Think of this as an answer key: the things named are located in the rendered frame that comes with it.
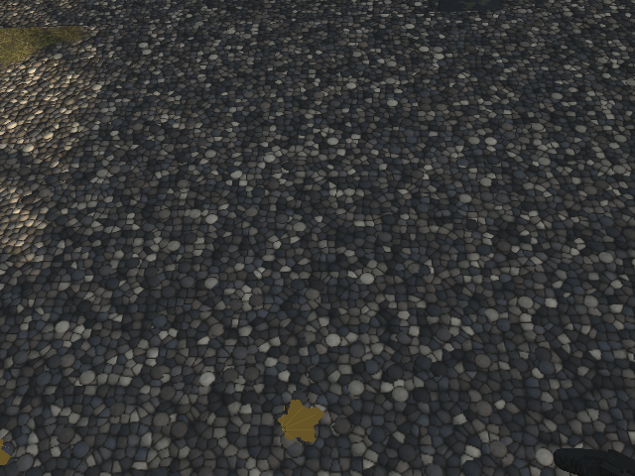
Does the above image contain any robot right hand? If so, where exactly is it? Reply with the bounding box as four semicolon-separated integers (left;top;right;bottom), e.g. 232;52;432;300
554;448;635;476

